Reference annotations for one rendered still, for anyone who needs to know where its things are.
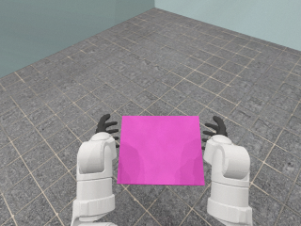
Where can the carton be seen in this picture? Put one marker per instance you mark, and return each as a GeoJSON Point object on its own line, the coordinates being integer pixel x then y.
{"type": "Point", "coordinates": [160, 151]}

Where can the robot right forearm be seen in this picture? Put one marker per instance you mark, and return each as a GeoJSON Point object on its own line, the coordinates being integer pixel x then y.
{"type": "Point", "coordinates": [230, 181]}

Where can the robot left forearm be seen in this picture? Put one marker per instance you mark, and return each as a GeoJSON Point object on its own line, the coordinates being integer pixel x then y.
{"type": "Point", "coordinates": [94, 169]}

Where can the left robot hand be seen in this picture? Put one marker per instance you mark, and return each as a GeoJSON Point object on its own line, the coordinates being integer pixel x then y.
{"type": "Point", "coordinates": [102, 125]}

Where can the right robot hand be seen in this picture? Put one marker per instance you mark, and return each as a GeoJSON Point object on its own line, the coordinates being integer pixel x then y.
{"type": "Point", "coordinates": [220, 129]}

